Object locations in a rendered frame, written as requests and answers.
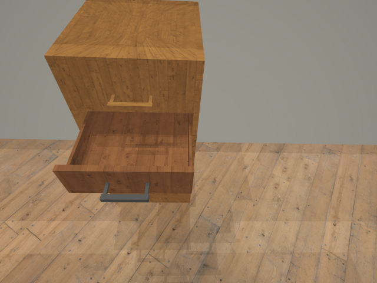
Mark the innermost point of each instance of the handle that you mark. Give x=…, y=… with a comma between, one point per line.
x=124, y=197
x=129, y=106

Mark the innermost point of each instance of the cabinet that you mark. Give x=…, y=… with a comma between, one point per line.
x=139, y=51

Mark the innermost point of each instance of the drawer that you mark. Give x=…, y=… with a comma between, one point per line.
x=128, y=149

